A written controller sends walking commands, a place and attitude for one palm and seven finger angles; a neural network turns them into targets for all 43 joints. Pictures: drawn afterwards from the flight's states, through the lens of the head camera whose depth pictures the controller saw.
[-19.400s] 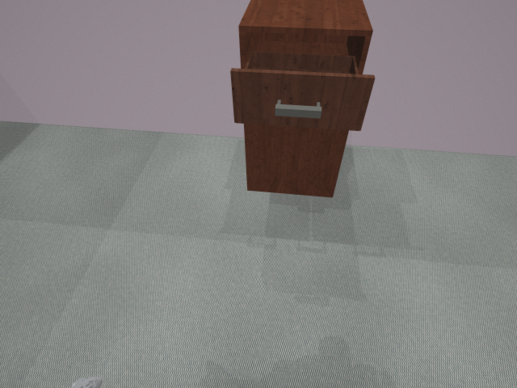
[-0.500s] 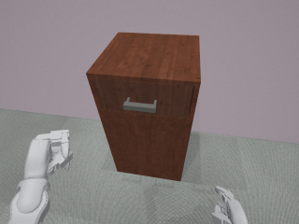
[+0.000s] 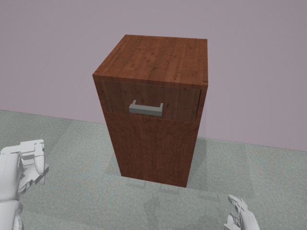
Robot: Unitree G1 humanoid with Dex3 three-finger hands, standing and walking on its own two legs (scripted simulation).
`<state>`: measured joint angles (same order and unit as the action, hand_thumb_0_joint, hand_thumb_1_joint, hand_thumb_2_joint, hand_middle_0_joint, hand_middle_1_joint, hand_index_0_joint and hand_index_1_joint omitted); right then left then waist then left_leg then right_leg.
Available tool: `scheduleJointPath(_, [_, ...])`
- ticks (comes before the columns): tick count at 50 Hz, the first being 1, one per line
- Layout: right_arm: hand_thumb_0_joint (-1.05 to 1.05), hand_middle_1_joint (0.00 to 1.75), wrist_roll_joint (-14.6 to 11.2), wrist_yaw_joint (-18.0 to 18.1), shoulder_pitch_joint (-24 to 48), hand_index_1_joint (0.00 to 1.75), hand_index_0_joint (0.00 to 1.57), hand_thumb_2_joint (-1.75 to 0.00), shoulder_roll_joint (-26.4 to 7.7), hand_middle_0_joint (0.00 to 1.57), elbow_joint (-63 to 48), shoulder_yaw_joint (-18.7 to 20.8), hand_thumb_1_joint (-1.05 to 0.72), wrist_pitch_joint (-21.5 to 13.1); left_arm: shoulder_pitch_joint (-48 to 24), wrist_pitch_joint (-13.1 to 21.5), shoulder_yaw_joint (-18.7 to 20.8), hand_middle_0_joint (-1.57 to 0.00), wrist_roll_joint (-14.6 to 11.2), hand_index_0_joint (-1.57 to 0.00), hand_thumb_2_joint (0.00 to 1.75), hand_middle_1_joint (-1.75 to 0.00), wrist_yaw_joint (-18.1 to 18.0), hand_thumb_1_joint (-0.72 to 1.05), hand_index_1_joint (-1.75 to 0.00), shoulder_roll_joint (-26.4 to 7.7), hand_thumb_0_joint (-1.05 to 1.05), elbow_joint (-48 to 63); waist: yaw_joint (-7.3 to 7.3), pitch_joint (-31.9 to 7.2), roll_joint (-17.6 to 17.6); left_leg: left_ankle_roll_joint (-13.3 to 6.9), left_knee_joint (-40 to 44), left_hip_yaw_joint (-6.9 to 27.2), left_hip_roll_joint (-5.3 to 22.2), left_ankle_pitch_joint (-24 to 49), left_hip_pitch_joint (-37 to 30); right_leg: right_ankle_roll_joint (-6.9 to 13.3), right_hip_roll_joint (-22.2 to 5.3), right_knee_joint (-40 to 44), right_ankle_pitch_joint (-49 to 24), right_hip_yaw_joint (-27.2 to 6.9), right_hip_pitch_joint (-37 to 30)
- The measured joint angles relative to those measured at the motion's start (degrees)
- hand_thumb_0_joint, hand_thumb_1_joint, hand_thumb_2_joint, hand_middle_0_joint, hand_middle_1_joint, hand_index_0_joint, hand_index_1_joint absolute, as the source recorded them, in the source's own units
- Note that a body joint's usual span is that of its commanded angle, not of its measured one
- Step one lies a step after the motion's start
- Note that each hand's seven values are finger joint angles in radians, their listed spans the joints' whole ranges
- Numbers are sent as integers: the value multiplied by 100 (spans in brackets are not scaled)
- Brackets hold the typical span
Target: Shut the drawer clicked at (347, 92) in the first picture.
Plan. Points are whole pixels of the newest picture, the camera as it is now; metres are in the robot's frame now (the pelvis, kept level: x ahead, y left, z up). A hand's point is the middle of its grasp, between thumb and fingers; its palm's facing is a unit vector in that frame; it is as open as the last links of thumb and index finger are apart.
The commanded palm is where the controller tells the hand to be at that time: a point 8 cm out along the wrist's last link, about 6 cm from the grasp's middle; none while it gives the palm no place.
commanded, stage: step back with the hand held close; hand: left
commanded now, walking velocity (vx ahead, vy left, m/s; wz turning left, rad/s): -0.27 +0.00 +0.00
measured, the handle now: (146, 106) +0.60 +0.11 -0.04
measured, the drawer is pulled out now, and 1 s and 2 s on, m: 0.00 0.00 0.00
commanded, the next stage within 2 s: stop stepping back and stand still in 1.66 s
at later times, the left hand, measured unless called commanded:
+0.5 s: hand (32, 175) +0.16 +0.26 +0.16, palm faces +0.31 -0.80 -0.51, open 3.2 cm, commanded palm +0.10 +0.30 +0.17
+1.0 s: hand (21, 202) +0.11 +0.24 +0.16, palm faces +0.36 -0.80 -0.48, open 3.2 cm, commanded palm +0.04 +0.29 +0.17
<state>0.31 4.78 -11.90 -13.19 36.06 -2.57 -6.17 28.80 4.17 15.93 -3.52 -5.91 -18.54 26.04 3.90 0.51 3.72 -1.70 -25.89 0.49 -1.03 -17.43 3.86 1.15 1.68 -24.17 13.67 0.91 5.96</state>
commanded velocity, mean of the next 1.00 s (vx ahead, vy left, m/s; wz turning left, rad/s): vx -0.30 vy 0.00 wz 0.02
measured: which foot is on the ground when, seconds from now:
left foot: down 0.00-1.00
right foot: down 0.00-1.00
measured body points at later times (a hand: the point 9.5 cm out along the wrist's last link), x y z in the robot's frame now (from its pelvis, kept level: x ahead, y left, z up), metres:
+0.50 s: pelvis -0.04 +0.02 +0.00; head -0.02 +0.01 +0.45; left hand +0.14 +0.30 +0.18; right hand +0.14 -0.23 -0.08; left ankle -0.03 +0.10 -0.74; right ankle +0.00 -0.11 -0.74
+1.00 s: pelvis -0.09 +0.01 -0.02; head -0.07 +0.02 +0.43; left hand +0.09 +0.28 +0.19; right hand +0.06 -0.24 -0.10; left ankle -0.03 +0.10 -0.74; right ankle +0.00 -0.11 -0.74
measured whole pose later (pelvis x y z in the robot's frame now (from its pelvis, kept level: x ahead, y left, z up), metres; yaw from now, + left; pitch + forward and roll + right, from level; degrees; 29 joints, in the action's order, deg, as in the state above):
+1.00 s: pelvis -0.09 +0.01 -0.02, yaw +0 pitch +1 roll -1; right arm 0.4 3.3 -12.9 -13.2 33.1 1.3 -3.5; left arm 33.0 15.8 22.5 0.1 -8.0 -21.9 32.2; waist -1.4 0.9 0.4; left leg -3.1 -38.3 -0.3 -1.6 -17.5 24.1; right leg 0.3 0.9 -32.2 8.7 0.7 24.4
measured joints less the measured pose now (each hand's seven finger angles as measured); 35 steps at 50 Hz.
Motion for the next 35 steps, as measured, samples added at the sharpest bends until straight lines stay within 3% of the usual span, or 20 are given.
scheduleJointPath(2, [1,30,7,-20,-1,30,21,-90,15,20,-28,-15,-91,7,16,55,55,-140,11,-140,90,-160,22,89,-160,-35,1,16,-35,-29,2,4,-17,-1,22,-10,39,5,23,31,-13,-1,18])
scheduleJointPath(7, [1,30,38,-131,99,30,21,-90,-10,20,-162,74,-91,239,229,475,388,-140,77,-140,90,-160,5,89,-160,-100,1,-8,-281,-134,29,-15,-92,-13,62,6,435,-12,62,169,-157,-11,324])
scheduleJointPath(13, [1,30,-16,-99,109,30,21,-90,-108,20,-271,283,-91,525,556,597,332,-140,93,-140,90,-160,24,89,-160,-223,1,131,-423,-76,-63,-88,47,-103,-68,167,671,-107,-68,78,-212,-99,678])
scheduleJointPath(21, [1,30,-63,-46,93,30,20,-90,-58,20,-418,371,-91,676,691,631,513,-140,95,-140,90,-160,-11,89,-160,-497,1,384,-430,-37,-232,-154,-78,-187,-164,256,930,-179,-164,-187,-245,-175,1012])
scheduleJointPath(35, [1,30,-53,-66,-1,30,21,-90,22,20,-529,272,-91,393,614,924,553,-140,323,-140,90,-160,-140,89,-160,-301,1,479,-400,-42,-247,-198,-726,-129,-126,281,1577,-180,-137,-521,-418,-86,1489])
